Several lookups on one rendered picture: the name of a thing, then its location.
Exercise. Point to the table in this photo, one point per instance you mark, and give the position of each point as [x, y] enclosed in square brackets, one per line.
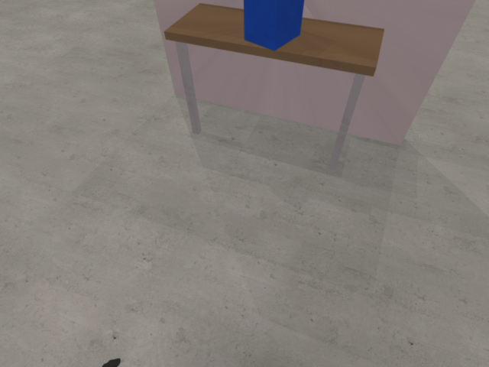
[347, 47]

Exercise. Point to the carton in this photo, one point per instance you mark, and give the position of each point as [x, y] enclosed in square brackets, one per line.
[272, 23]

